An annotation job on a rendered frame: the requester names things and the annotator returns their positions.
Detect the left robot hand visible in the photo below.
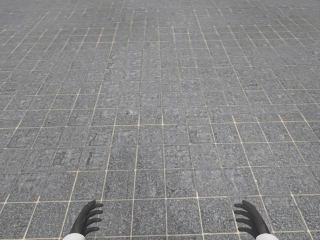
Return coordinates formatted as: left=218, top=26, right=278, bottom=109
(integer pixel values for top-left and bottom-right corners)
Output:
left=69, top=200, right=103, bottom=237

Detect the right robot hand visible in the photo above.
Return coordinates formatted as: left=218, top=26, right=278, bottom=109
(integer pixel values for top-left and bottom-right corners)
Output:
left=234, top=200, right=271, bottom=240

